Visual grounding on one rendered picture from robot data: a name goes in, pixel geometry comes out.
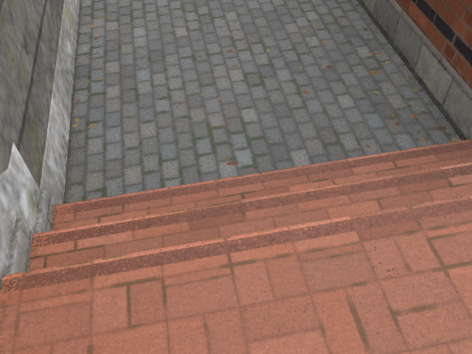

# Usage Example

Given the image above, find stairs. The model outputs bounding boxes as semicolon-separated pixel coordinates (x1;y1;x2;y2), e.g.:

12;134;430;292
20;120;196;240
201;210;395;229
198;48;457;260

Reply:
28;139;472;271

